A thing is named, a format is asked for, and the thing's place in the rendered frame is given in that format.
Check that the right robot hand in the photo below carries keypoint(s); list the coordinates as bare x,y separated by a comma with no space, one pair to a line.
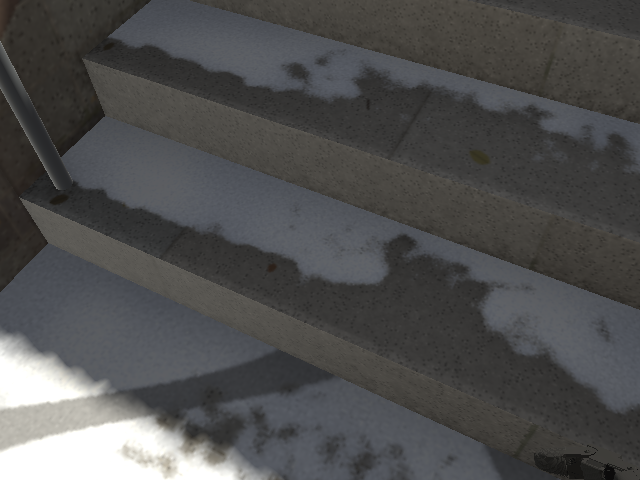
588,463

